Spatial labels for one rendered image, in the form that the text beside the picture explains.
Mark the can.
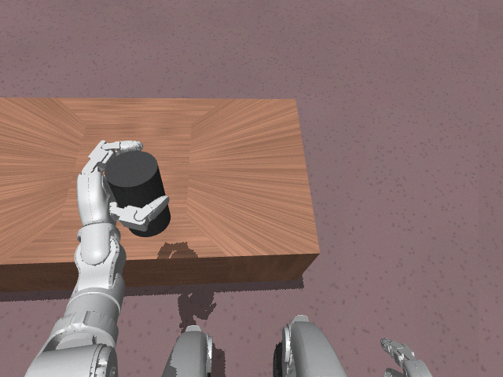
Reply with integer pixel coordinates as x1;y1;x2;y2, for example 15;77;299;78
105;151;171;237

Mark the left robot hand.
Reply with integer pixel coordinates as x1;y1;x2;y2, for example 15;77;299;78
76;140;169;232

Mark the left robot arm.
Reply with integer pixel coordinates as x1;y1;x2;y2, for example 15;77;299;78
24;222;127;377

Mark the right robot hand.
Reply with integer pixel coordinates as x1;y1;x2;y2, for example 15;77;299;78
380;338;433;377

